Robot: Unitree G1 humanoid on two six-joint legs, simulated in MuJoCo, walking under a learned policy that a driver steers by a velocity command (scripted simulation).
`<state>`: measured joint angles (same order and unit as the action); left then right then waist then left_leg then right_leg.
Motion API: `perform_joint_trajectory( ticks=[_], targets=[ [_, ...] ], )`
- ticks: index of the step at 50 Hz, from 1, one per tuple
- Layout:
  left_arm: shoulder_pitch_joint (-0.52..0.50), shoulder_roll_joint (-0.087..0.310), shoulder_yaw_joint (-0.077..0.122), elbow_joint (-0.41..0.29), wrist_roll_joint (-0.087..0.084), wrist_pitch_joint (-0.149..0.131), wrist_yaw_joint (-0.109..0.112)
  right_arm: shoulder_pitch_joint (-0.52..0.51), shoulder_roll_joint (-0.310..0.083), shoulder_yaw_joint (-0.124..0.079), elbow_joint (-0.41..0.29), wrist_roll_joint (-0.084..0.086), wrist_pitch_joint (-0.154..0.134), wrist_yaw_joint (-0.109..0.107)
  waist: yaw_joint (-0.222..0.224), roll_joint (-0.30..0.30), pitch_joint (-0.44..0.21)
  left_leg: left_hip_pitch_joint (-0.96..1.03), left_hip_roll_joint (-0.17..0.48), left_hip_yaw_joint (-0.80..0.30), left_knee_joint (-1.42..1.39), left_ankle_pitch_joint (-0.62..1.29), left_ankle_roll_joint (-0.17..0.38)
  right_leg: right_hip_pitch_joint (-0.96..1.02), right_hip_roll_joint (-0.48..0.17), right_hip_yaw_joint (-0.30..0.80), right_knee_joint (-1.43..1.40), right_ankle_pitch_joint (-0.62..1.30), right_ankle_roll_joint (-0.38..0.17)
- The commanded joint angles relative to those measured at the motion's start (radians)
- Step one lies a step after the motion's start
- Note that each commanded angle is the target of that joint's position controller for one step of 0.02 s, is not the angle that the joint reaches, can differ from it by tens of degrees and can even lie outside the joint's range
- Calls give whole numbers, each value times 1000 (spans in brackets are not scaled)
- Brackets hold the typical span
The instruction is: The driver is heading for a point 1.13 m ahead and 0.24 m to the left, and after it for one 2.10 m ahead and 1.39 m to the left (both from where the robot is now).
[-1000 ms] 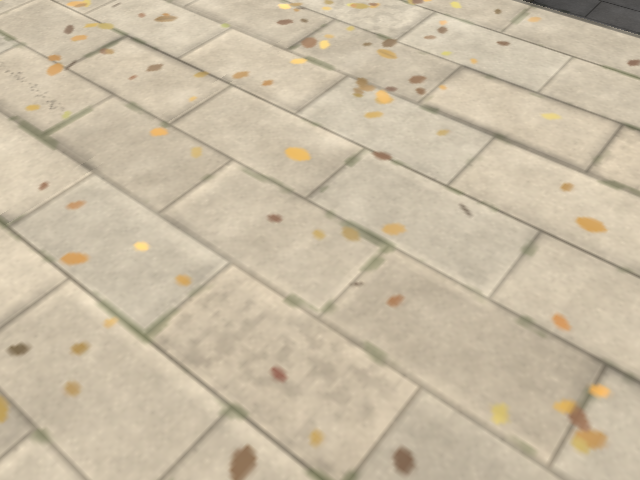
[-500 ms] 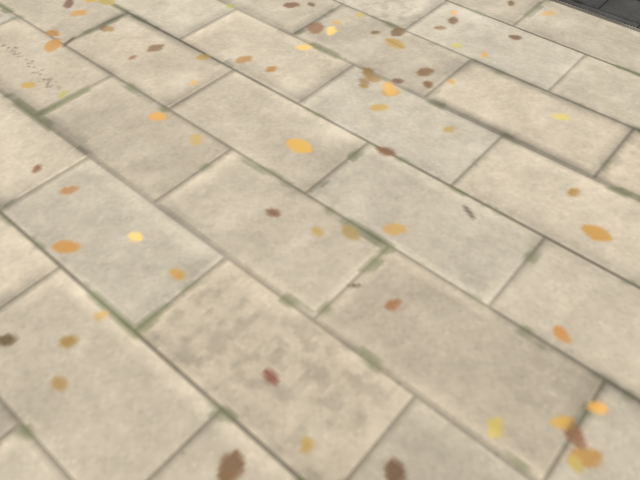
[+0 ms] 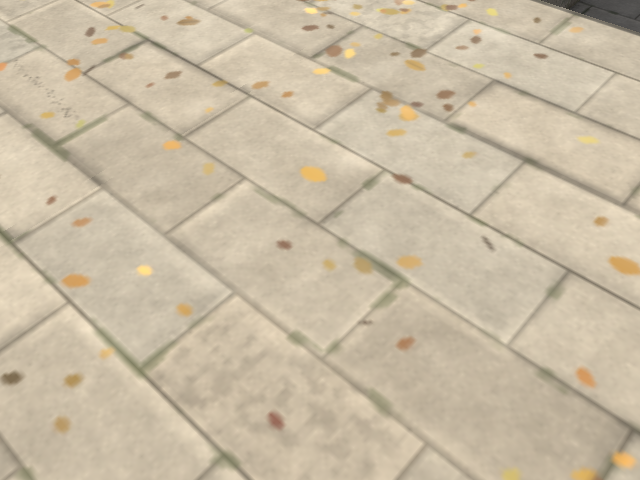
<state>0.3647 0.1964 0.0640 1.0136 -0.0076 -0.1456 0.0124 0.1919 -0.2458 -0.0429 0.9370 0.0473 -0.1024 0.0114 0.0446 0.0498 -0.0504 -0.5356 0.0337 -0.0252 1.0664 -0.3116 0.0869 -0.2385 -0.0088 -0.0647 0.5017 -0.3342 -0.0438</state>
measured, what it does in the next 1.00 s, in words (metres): walks ahead: left foot, then right foot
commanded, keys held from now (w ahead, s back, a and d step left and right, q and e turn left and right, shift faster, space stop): w+shift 0.68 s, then w+q+shift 0.32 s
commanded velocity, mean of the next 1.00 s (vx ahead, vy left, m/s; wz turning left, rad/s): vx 0.95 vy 0.00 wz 0.15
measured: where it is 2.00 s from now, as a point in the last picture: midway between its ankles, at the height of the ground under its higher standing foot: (279, 194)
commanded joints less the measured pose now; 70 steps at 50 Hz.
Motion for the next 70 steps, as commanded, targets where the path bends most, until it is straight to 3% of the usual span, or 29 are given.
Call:
perform_joint_trajectory(
  ticks=[1,7,14,16,18,19,20,21,22,23,26,32,39,41,43,44,45,46,47,48,49,51,55,62,65,67,68,69,70],
  targets=[
    [91,109,4,-29,8,7,-17,-146,-27,12,-132,-27,-44,19,4,-112,92,-624,114,-58,168,104,4,358,-340,527,-329,-300,-182],
    [138,108,-10,-26,-2,12,4,-282,-9,8,-168,-22,-7,22,9,-139,198,-318,72,55,-189,405,-64,88,-209,178,-479,72,-132],
    [219,143,2,-12,-11,37,13,-424,-24,2,-231,0,-18,68,17,-164,249,-187,24,100,-484,351,-3,335,-276,40,-442,373,-105],
    [224,180,12,-7,7,50,11,-346,-75,-20,-232,0,-13,66,-49,-252,158,-26,-44,151,-469,219,32,404,-298,24,-263,889,-95],
    [161,193,10,-25,26,64,12,91,-187,-77,-121,13,6,41,-280,-278,-82,561,-72,133,-406,144,89,157,-249,-8,247,1147,-57],
    [209,79,-15,-66,19,49,-1,277,-281,-98,-77,-23,13,26,-265,-6,-274,985,181,-297,-452,-274,184,-270,-128,22,690,654,-17],
    [240,-15,-47,-73,-24,-5,-10,339,-292,-93,-50,-32,2,35,-209,272,-470,1085,343,-842,-754,-709,251,-426,37,210,939,-102,-21],
    [101,100,-11,-111,-65,-25,-6,281,-171,-63,-26,-33,-5,37,-220,231,-314,1003,311,-813,-846,-598,177,-548,-16,256,1027,-86,-65],
    [-20,125,-7,-147,-78,-31,-1,233,-123,-50,-20,-39,-15,41,-205,120,-168,853,287,-628,-812,-379,141,-589,-59,214,1037,-46,-80],
    [-74,100,-12,-171,-54,-33,5,157,-103,-42,-14,-48,-24,47,-150,-18,-100,668,253,-502,-808,-210,125,-542,-105,200,978,18,-84],
    [-12,33,-12,-179,-35,25,-5,35,-10,-13,-2,-65,-32,51,-7,27,9,315,175,-303,-852,-153,133,-420,-186,192,883,99,-87],
    [-253,93,-16,-269,2,45,-2,135,-77,-10,20,-45,-36,2,-35,-25,194,223,145,-120,-991,68,137,-577,-201,118,510,386,8],
    [-518,102,-26,-371,-24,4,-67,309,-139,-16,26,-18,-8,-34,-104,-40,244,476,188,-68,-998,232,110,-410,-83,75,17,522,26],
    [-427,159,-6,-365,-29,1,-67,300,-172,-30,17,-33,10,-36,-38,22,163,605,216,-92,-859,541,89,-303,-36,74,4,405,19],
    [-82,260,42,-298,-50,13,-42,259,-193,-33,3,-75,31,-24,161,87,-72,510,160,-59,-423,816,44,130,5,34,100,226,-17],
    [130,351,59,-264,-29,28,-17,264,-93,-4,-41,-94,23,-18,208,-29,-273,217,98,-54,-37,564,15,518,-223,290,195,46,-38],
    [175,409,71,-221,13,22,-39,484,119,42,-51,-23,-7,0,54,-512,-500,-79,-67,-127,311,-149,-6,783,-418,884,-123,-553,-178],
    [146,261,40,-228,18,11,-44,359,-25,12,-59,35,-17,-13,95,-426,-393,-165,-24,-162,410,-125,18,711,-399,940,-274,-606,-120],
    [73,207,27,-223,8,6,-42,204,-80,-4,-105,42,-18,-21,108,-316,-212,-257,10,-121,439,-57,23,586,-391,759,-259,-432,-84],
    [6,191,23,-220,14,5,-43,113,-84,-5,-130,14,-15,-29,91,-129,-121,-237,61,-108,404,-1,24,431,-358,601,-239,-218,-68],
    [-46,171,22,-204,29,2,-43,96,-70,-12,-143,-5,-10,-23,41,-110,-62,-187,105,-112,341,52,25,284,-337,480,-234,-66,-77],
    [-115,96,6,-181,35,-1,-43,147,-36,-23,-146,13,33,-2,-34,-150,-15,-98,157,-120,282,74,25,155,-292,297,-268,38,-69],
    [-148,139,19,-164,18,6,-32,67,-10,-21,-203,-3,88,4,-67,-114,142,-213,188,-85,218,150,7,55,-287,66,-353,175,-65],
    [-106,237,33,-188,25,27,7,-147,-66,-22,-289,-21,69,54,-38,-8,271,-242,115,87,-195,448,26,177,-230,-227,-382,458,-23],
    [-91,326,50,-218,3,62,29,-48,-124,-54,-289,-19,54,77,-104,-86,140,55,-56,259,-288,403,44,256,-230,-257,-113,1216,1],
    [-166,351,60,-255,-22,73,15,314,-265,-124,-214,-13,79,55,-285,-138,-54,517,-118,203,-321,350,104,135,-238,-204,342,1286,10],
    [-172,251,38,-251,-37,58,-6,356,-289,-138,-189,-5,90,18,-288,12,-22,655,-67,62,-482,481,139,-21,-94,-183,706,491,80],
    [-107,65,-9,-312,20,24,-18,221,-348,-124,-224,-39,88,17,-89,337,2,746,48,-289,-420,1044,225,-340,93,-53,1110,-374,113],
    [28,132,-14,-348,1,-5,-22,196,-357,-117,-296,-90,60,34,-45,216,-362,898,263,-739,-592,746,414,-419,103,199,1223,-355,99]
  ],
)
Velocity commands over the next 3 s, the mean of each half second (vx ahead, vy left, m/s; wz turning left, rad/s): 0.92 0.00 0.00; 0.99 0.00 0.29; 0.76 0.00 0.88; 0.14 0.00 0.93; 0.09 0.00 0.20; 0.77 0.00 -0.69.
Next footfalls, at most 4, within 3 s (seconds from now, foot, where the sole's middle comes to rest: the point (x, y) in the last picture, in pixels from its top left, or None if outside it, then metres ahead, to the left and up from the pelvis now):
0.36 left None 0.46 0.18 -0.77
0.86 right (395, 310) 0.94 -0.08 -0.77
1.36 left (271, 214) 1.27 0.27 -0.77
1.88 right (268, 160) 1.51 0.30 -0.77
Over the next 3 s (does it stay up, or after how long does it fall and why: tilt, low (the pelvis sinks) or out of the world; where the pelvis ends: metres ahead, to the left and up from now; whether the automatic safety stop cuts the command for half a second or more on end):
stays up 1.60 0.42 -0.01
